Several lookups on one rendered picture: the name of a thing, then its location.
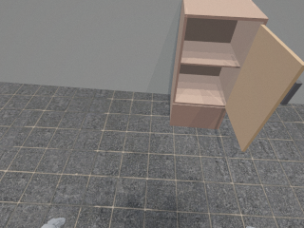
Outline cupboard door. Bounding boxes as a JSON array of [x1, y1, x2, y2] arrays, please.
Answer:
[[225, 25, 304, 152]]

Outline left robot hand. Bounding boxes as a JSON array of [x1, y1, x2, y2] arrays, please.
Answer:
[[41, 218, 66, 228]]

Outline handle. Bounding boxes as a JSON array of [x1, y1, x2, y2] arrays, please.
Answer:
[[280, 80, 302, 105]]

